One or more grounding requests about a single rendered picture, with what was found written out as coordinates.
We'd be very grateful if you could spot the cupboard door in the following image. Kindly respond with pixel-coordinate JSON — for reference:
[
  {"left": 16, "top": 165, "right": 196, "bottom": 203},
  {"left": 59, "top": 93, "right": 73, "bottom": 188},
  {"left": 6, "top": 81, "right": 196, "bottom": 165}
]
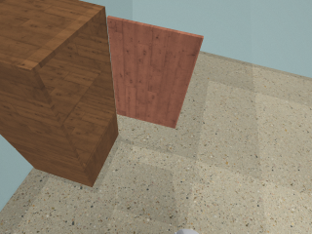
[{"left": 106, "top": 16, "right": 204, "bottom": 129}]

